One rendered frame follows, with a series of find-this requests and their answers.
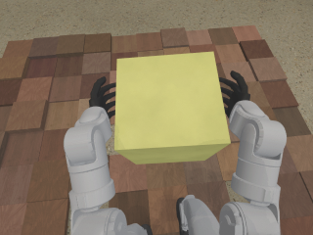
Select robot left foot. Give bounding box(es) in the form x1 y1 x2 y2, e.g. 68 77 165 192
141 224 153 235

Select left robot hand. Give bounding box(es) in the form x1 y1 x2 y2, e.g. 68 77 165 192
89 76 116 119

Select right robot hand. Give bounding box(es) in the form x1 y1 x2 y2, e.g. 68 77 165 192
218 70 250 118

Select right robot forearm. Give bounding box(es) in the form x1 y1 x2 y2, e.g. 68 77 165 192
229 100 287 235

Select robot right upper arm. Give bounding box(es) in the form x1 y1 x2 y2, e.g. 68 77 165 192
219 201 280 235

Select left robot thigh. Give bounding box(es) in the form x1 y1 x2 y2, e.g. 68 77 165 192
127 224 148 235

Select left robot forearm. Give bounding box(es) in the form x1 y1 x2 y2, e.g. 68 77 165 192
64 106 115 235

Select robot left upper arm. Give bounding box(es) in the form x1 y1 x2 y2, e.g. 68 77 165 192
71 208 128 235

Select carton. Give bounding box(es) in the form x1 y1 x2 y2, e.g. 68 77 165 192
114 51 231 165

